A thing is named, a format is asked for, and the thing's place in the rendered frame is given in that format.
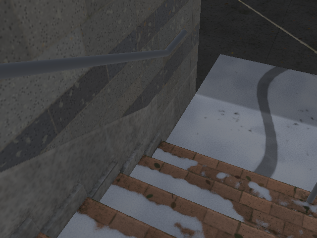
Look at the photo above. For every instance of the stairs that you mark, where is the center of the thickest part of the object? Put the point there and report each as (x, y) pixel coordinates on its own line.
(178, 193)

